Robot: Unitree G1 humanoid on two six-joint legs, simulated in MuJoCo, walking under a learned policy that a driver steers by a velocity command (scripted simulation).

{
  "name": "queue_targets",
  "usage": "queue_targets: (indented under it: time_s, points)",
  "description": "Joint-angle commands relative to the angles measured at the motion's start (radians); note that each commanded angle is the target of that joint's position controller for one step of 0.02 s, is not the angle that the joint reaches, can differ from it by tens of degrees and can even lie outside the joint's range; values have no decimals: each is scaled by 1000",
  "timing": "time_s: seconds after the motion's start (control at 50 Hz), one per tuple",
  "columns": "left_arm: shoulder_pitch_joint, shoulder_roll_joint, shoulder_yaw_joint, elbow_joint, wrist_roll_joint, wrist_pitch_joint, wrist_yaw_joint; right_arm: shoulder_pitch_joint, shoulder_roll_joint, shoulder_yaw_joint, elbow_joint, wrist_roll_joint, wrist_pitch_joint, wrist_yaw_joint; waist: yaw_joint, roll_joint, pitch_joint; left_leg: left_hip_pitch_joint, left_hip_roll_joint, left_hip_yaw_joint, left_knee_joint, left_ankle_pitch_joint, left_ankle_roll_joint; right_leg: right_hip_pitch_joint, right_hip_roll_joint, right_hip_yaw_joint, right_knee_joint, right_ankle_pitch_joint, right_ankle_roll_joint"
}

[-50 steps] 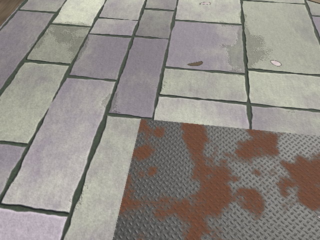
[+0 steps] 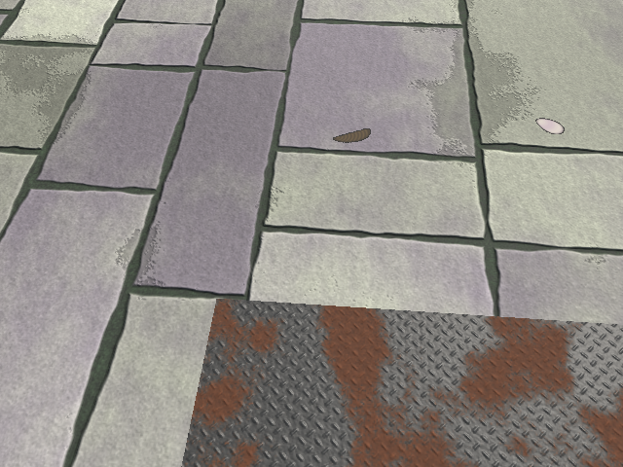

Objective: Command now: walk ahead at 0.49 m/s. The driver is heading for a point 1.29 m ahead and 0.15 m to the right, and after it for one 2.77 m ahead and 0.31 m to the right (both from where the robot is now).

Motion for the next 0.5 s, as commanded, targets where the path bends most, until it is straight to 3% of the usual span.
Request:
queue_targets:
  time_s: [0.02,0.06,0.08,0.12,0.16,0.18,0.22,0.26,0.28,0.3,0.32,0.34,0.36,0.38,0.4,0.44,0.5]
  points:
    - [-113,100,4,-75,-10,-43,17,25,-43,-17,-90,-13,14,-2,-56,-119,26,-78,121,-54,-384,227,23,-84,-305,309,-387,173,-177]
    - [-56,113,3,-60,20,-38,53,-37,-49,-26,-119,-48,-9,4,-37,-155,18,76,90,15,-725,441,-9,-114,-192,136,-402,409,-162]
    - [-48,130,8,-66,17,-37,64,-43,-29,-22,-117,-51,-19,15,-36,-147,-7,165,66,42,-872,547,-16,-110,-164,80,-394,453,-158]
    - [12,193,30,-59,-14,-34,74,-121,-18,-17,-130,-39,-18,35,4,-115,-37,193,25,71,-1024,607,-25,23,-214,101,-430,469,-174]
    - [67,197,40,-37,-42,-17,78,-186,-31,-18,-158,-29,-7,45,27,-90,-11,111,30,46,-1109,579,1,184,-267,129,-415,389,-157]
    - [101,184,41,-25,-48,-8,78,-228,-43,-21,-173,-29,-5,51,44,-64,13,66,28,44,-1144,563,18,245,-286,138,-402,337,-147]
    - [140,191,50,-15,-41,10,74,-279,-58,-29,-195,-35,-7,62,61,-51,38,30,14,60,-1182,487,48,327,-308,154,-367,300,-134]
    - [119,196,53,-22,-33,25,70,-215,-90,-46,-186,-36,-12,68,14,-71,-2,154,-26,104,-1215,411,80,349,-289,131,-263,433,-108]
    - [105,182,46,-29,-29,31,69,-84,-124,-69,-146,-38,-13,67,-49,-57,-79,333,-59,128,-1224,412,103,321,-235,87,-101,561,-86]
    - [103,147,30,-52,-12,32,70,111,-195,-96,-101,-39,-14,61,-115,24,-215,623,46,-14,-1212,450,158,161,-162,24,195,462,-44]
    - [212,20,-9,-64,-9,12,61,219,-300,-120,-66,-43,-13,69,-79,294,-357,974,289,-514,-1358,222,323,-230,16,1,599,-81,22]
    - [161,108,12,-59,-24,-11,55,226,-210,-95,-70,-39,-17,72,-98,224,-372,1008,303,-697,-1476,77,311,-369,3,154,718,-286,9]
    - [59,174,30,-92,-48,-24,53,127,-173,-80,-85,-40,-23,68,-82,161,-219,886,281,-557,-1482,101,258,-441,-50,152,733,-215,-11]
    - [-6,168,30,-109,-47,-26,61,29,-150,-71,-108,-46,-26,66,-51,59,-147,740,244,-428,-1495,216,235,-402,-103,133,678,-119,-17]
    - [-26,157,35,-110,-30,-21,67,-27,-130,-67,-114,-52,-29,69,-21,24,-100,623,212,-334,-1516,343,226,-354,-135,126,607,-63,-12]
    - [8,130,39,-94,-23,3,72,-53,-101,-60,-105,-58,-37,72,28,41,-106,523,162,-223,-1565,438,206,-233,-168,131,519,-4,-9]
    - [-28,97,38,-101,-15,22,75,2,-129,-68,-70,-51,-42,56,33,28,-82,509,156,-142,-1616,526,219,-259,-170,118,410,80,9]
Keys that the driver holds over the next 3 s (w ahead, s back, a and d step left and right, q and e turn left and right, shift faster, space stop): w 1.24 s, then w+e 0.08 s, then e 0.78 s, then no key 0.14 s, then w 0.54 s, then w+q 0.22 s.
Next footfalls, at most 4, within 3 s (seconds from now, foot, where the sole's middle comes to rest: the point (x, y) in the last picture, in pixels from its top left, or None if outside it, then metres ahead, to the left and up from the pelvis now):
0.28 left None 0.35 0.15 -0.76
0.86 right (364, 354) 0.68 -0.09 -0.76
1.42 left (264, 243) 1.00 0.15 -0.76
1.88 right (362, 258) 0.95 -0.10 -0.76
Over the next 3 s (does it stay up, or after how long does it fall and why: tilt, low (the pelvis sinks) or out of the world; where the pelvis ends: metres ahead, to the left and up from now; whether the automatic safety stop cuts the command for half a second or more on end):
stays up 1.11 -0.15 0.02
